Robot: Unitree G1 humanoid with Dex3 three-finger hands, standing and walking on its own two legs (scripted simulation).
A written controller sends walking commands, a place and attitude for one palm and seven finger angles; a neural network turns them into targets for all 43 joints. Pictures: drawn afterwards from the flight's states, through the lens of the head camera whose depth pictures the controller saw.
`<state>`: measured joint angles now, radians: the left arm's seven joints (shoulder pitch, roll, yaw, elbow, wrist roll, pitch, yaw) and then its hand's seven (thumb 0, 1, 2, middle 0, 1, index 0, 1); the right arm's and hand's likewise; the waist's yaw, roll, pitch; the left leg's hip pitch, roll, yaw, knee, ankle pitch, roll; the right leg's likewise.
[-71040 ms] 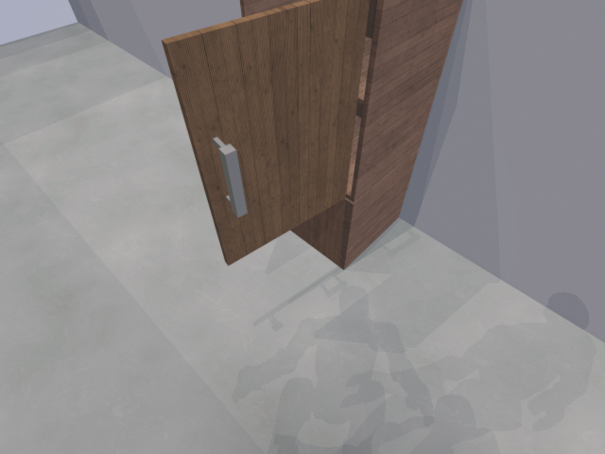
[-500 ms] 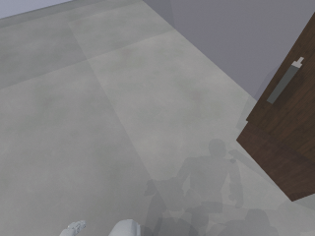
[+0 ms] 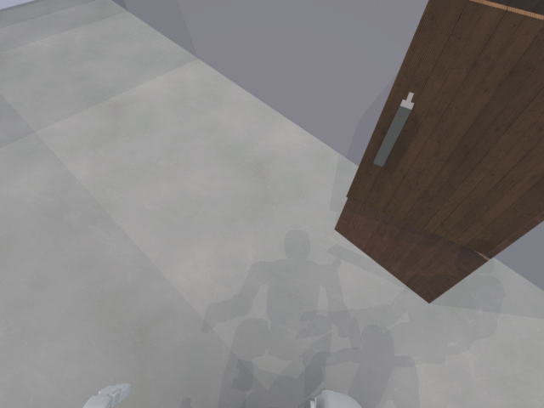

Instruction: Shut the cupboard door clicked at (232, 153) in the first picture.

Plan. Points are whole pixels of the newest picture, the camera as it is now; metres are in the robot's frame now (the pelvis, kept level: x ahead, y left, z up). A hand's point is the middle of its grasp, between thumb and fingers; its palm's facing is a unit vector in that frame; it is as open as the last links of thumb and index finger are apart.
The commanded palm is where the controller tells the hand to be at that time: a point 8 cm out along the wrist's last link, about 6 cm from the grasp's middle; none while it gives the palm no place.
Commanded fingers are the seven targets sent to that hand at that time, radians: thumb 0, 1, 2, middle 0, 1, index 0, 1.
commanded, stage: turn to face it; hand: left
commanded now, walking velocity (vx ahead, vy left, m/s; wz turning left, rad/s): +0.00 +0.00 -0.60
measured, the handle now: (394, 130) +0.70 -0.24 -0.03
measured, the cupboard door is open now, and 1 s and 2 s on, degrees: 17 17 17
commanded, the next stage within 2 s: take the last steps up to it in 0.66 s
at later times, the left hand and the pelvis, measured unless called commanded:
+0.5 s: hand (182, 399) +0.15 +0.15 -0.18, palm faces -0.21 -0.96 -0.18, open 7.4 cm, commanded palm none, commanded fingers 0.00 0.90 0.90 -0.20 -0.30 -0.20 -0.30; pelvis +0.02 -0.01 -0.02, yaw -14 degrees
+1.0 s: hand (208, 406) +0.14 +0.11 -0.16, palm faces -0.35 -0.91 -0.21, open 7.4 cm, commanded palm none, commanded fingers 0.00 0.90 0.90 -0.20 -0.30 -0.20 -0.30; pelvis +0.02 -0.05 +0.00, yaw -23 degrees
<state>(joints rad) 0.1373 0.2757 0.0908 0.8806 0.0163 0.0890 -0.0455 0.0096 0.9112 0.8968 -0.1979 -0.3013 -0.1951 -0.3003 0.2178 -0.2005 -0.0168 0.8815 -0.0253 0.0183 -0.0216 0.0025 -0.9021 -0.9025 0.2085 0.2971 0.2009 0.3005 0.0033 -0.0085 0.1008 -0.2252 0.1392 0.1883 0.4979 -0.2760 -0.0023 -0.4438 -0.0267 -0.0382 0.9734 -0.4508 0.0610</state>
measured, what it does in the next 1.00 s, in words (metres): steps on the spot, turning right: right foot, then left foot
